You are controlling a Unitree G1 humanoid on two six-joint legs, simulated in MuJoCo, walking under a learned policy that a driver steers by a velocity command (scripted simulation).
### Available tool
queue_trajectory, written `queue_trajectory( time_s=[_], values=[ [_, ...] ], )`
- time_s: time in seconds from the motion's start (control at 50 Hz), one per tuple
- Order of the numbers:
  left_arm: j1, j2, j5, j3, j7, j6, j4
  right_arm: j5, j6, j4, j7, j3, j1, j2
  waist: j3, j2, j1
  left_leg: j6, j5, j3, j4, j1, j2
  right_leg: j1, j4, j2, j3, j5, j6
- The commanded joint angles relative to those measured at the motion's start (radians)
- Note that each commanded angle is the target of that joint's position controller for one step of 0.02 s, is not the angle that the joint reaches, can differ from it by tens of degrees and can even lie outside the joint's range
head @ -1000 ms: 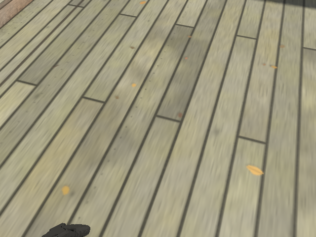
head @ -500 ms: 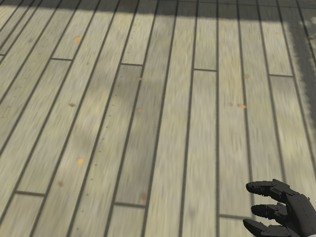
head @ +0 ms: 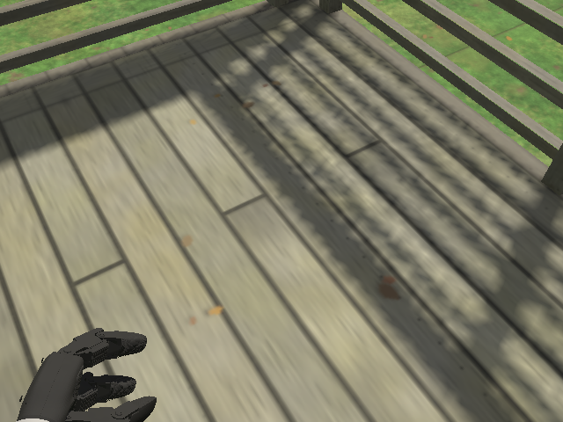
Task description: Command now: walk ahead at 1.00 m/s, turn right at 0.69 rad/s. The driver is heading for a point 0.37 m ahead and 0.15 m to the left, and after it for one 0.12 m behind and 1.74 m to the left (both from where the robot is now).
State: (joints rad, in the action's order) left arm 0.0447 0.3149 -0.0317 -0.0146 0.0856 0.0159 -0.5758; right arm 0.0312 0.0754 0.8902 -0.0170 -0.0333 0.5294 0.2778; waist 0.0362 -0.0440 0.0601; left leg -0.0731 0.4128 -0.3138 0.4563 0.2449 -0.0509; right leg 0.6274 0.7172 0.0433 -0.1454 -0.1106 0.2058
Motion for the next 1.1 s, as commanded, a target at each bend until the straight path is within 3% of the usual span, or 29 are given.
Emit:
queue_trajectory(
  time_s=[0.02,0.04,0.06,0.1,0.16,0.22,0.26,0.32,0.34,0.4,0.42,0.44,0.46,0.48,0.5,0.52,0.54,0.6,0.62,0.66,0.72,0.82,0.9,0.92,0.94,0.96,0.98,1.02,1.1],
  values=[
    [-0.499,0.201,0.021,-0.108,-0.056,-0.010,-0.138,0.006,-0.002,-0.133,-0.001,-0.048,-0.178,0.188,-0.185,-0.063,-0.291,0.089,-0.361,0.072,0.906,-0.668,-0.017,-0.903,-0.126,-0.037,0.268,-0.129,0.064],
    [-0.383,0.311,-0.019,-0.114,-0.062,-0.017,-0.074,-0.024,0.008,-0.238,0.010,-0.012,-0.020,0.097,-0.356,-0.211,-0.105,0.069,0.085,0.231,1.221,-0.990,0.044,-1.128,-0.247,-0.355,0.822,-0.099,0.221],
    [-0.437,0.253,-0.009,-0.115,-0.079,-0.024,-0.055,-0.022,0.026,-0.246,0.007,-0.018,-0.164,0.167,-0.391,-0.013,-0.208,0.078,-0.031,0.346,1.236,-1.063,0.026,-1.070,-0.404,-0.356,0.899,-0.261,0.220],
    [-0.390,0.161,-0.007,-0.087,-0.095,0.014,-0.121,-0.022,0.024,-0.228,0.008,-0.003,-0.205,0.127,-0.090,0.123,-0.107,0.094,-0.092,0.358,1.055,-1.024,-0.068,-0.684,-0.466,-0.322,0.685,-0.212,0.136],
    [-0.342,0.082,-0.003,-0.055,-0.092,0.077,-0.158,-0.010,-0.042,-0.154,0.040,0.003,-0.121,0.077,0.000,0.119,-0.005,0.095,-0.120,0.419,0.876,-0.825,-0.105,-0.369,-0.557,-0.239,0.422,-0.154,0.038],
    [-0.390,0.058,0.011,-0.049,-0.072,0.110,-0.203,-0.022,-0.053,-0.183,0.052,0.002,-0.270,0.058,0.112,0.057,-0.039,0.103,-0.264,0.394,0.681,-0.920,-0.094,-0.362,-0.602,-0.181,0.220,0.239,-0.041],
    [-0.355,0.045,0.016,-0.039,-0.066,0.120,-0.198,-0.021,-0.036,-0.197,0.057,0.012,-0.301,0.018,0.106,0.038,-0.024,0.116,-0.420,0.313,0.479,-0.844,-0.062,-0.352,-0.558,-0.124,0.048,0.619,-0.094],
    [-0.394,0.055,0.036,-0.033,-0.084,0.135,-0.213,-0.021,-0.012,-0.200,0.082,0.020,-0.391,-0.003,0.053,0.039,-0.076,0.146,-0.690,0.170,0.209,-0.747,0.019,-0.475,-0.520,-0.107,-0.031,0.709,-0.138],
    [-0.375,0.109,0.034,-0.046,-0.120,0.117,-0.190,-0.078,0.021,-0.230,0.080,-0.002,-0.433,0.036,-0.013,0.014,-0.099,0.136,-0.706,0.189,0.190,-0.730,0.070,-0.549,-0.423,-0.120,-0.003,0.821,-0.183],
    [-0.299,0.181,0.021,-0.069,-0.172,0.058,-0.148,-0.067,0.009,-0.195,0.096,-0.056,-0.182,0.141,-0.164,-0.088,0.045,0.144,-0.624,0.166,0.156,-0.493,0.162,-0.623,-0.091,-0.158,-0.014,1.032,-0.255],
    [-0.207,0.181,0.023,-0.071,-0.169,0.052,-0.117,-0.061,-0.010,-0.145,0.084,-0.085,0.036,0.195,-0.213,-0.062,0.170,0.184,-0.643,0.244,0.152,-0.250,0.130,-0.470,0.190,-0.143,-0.003,0.937,-0.269],
    [-0.155,0.092,0.030,-0.050,-0.136,0.060,-0.108,-0.062,-0.026,-0.101,0.058,-0.082,0.133,0.190,-0.153,0.168,0.211,0.229,-0.819,0.345,0.010,-0.129,0.045,-0.287,0.637,0.034,-0.016,-0.017,-0.296],
    [-0.332,-0.065,0.004,-0.012,-0.102,0.074,-0.065,0.006,-0.012,-0.155,0.047,-0.059,0.002,0.210,-0.194,0.424,-0.005,0.360,-1.312,0.690,0.184,0.022,-0.089,0.047,0.985,0.127,0.156,-0.595,-0.310],
    [-0.478,0.008,0.028,-0.006,-0.079,0.092,-0.055,0.044,-0.002,-0.247,0.044,-0.072,-0.101,0.249,-0.470,0.283,-0.028,0.515,-1.061,1.020,0.020,0.108,-0.275,0.081,1.057,0.106,0.346,-0.511,-0.283],
    [-0.404,0.111,0.033,-0.025,-0.071,0.098,-0.038,-0.001,-0.012,-0.307,0.044,-0.083,-0.184,0.229,-0.433,0.078,-0.021,0.504,-0.484,1.047,-0.088,0.000,-0.222,0.072,0.931,0.049,0.354,-0.406,-0.224],
    [-0.316,0.116,0.033,-0.033,-0.075,0.092,-0.013,-0.051,-0.020,-0.317,0.044,-0.071,-0.241,0.185,-0.262,-0.061,-0.060,0.461,0.017,1.029,-0.191,-0.184,-0.167,0.125,0.804,0.000,0.323,-0.333,-0.203],
    [-0.281,0.113,0.025,-0.035,-0.083,0.080,-0.002,-0.065,-0.019,-0.328,0.043,-0.061,-0.283,0.167,-0.179,-0.084,-0.094,0.429,0.213,1.051,-0.259,-0.332,-0.139,0.105,0.706,-0.027,0.316,-0.288,-0.198],
    [-0.243,0.101,0.012,-0.041,-0.102,0.062,0.002,-0.048,-0.012,-0.336,0.027,-0.065,-0.308,0.160,-0.041,-0.003,-0.107,0.387,0.157,0.917,-0.309,-0.571,-0.008,0.011,0.468,-0.076,0.312,-0.197,-0.228],
    [-0.243,0.045,-0.068,-0.004,-0.097,0.018,-0.011,-0.020,-0.034,-0.250,0.018,-0.077,-0.200,0.204,-0.043,-0.035,-0.082,0.351,-0.088,0.765,-0.263,-0.610,0.014,-0.047,0.408,-0.118,0.229,-0.176,-0.255],
    [-0.205,0.009,-0.050,0.012,-0.091,-0.006,0.020,-0.018,-0.051,-0.246,0.014,-0.073,-0.180,0.191,-0.062,0.044,-0.060,0.349,-0.158,0.724,-0.216,-0.632,0.067,-0.063,0.316,-0.121,0.207,-0.129,-0.282],
    [-0.084,0.046,-0.020,0.006,-0.090,-0.004,0.052,-0.025,-0.056,-0.260,0.031,-0.075,-0.163,0.182,-0.051,0.143,0.004,0.332,-0.002,0.817,-0.242,-0.540,0.063,0.004,0.149,-0.113,0.231,-0.047,-0.295],
    [0.039,0.065,-0.001,0.004,-0.084,0.034,0.069,-0.017,-0.054,-0.261,0.040,-0.096,-0.153,0.217,-0.043,0.153,0.062,0.319,0.016,0.911,-0.188,-0.403,0.046,-0.012,-0.092,-0.050,0.255,-0.029,-0.283],
    [-0.137,0.109,0.031,-0.019,-0.092,0.059,0.023,-0.009,-0.042,-0.283,0.042,-0.097,-0.275,0.218,-0.063,0.146,-0.069,0.261,0.044,0.935,-0.092,-0.605,0.049,-0.452,-0.247,-0.025,0.259,-0.072,-0.246],
    [-0.264,0.154,0.022,-0.038,-0.103,0.069,-0.009,-0.013,-0.030,-0.283,0.041,-0.087,-0.289,0.188,-0.096,0.086,-0.140,0.226,0.044,0.879,0.048,-0.725,0.091,-0.660,-0.262,-0.070,0.287,-0.120,-0.227],
    [-0.419,0.240,-0.007,-0.069,-0.120,0.081,-0.027,-0.033,-0.010,-0.285,0.040,-0.061,-0.263,0.102,-0.199,-0.111,-0.202,0.190,0.103,0.694,0.375,-0.825,0.191,-0.867,-0.339,-0.273,0.481,-0.395,-0.198],
    [-0.451,0.315,-0.026,-0.085,-0.127,0.068,-0.017,-0.066,-0.005,-0.329,0.039,-0.039,-0.247,0.062,-0.297,-0.285,-0.181,0.161,0.188,0.536,0.618,-1.037,0.267,-0.984,-0.504,-0.477,0.955,-0.798,-0.131],
    [-0.366,0.266,-0.025,-0.088,-0.122,0.060,-0.016,-0.045,-0.023,-0.312,0.028,-0.037,-0.251,0.117,-0.205,-0.181,-0.137,0.158,0.042,0.471,0.759,-1.127,0.150,-0.879,-0.515,-0.494,1.020,-0.833,-0.103],
    [-0.359,0.137,-0.010,-0.054,-0.113,0.054,-0.027,0.003,-0.042,-0.291,0.051,-0.051,-0.325,0.162,-0.074,-0.002,-0.136,0.144,-0.101,0.438,0.770,-1.097,0.069,-0.716,-0.481,-0.368,0.653,-0.543,-0.161],
    [-0.456,0.086,0.008,-0.041,-0.099,0.076,-0.109,0.005,-0.073,-0.292,0.096,-0.033,-0.362,0.109,-0.007,-0.087,-0.123,0.136,-0.214,0.383,0.831,-1.118,-0.001,-0.663,-0.511,-0.253,0.318,-0.120,-0.228]
  ],
)
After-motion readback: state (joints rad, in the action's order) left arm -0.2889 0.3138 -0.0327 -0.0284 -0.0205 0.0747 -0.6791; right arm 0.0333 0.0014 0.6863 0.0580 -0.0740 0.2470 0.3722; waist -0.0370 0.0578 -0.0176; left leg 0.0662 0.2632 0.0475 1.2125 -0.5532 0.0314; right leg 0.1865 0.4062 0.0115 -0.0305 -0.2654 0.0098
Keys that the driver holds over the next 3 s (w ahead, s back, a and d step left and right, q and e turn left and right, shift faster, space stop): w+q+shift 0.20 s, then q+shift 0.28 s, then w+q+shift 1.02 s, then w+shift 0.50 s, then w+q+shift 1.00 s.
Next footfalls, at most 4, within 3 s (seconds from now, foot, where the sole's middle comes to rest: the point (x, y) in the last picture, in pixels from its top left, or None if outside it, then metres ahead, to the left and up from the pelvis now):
0.02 right None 0.20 -0.03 -0.74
0.44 left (238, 362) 0.61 0.09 -0.74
0.94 right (277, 262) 0.89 -0.01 -0.74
1.42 left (141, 218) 1.06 0.37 -0.74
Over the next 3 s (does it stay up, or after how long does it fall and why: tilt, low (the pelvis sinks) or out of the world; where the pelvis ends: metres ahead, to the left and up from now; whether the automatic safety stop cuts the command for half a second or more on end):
stays up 0.78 1.27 0.04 its command is cut before an obstacle after 1.7 s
